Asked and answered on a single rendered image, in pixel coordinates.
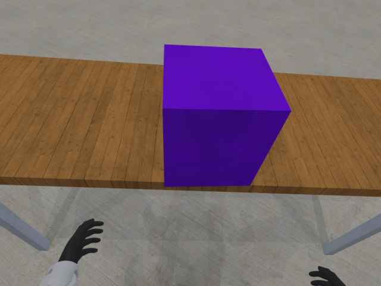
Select left robot hand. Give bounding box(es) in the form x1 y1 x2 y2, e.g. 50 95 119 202
58 218 104 263

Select right robot hand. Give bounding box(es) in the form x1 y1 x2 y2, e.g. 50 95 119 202
309 266 346 286

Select carton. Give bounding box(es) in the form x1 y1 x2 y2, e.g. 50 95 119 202
163 45 291 187

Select table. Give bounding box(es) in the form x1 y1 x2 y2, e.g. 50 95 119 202
0 54 381 255

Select left robot forearm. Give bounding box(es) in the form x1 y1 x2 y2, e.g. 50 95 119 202
39 260 79 286

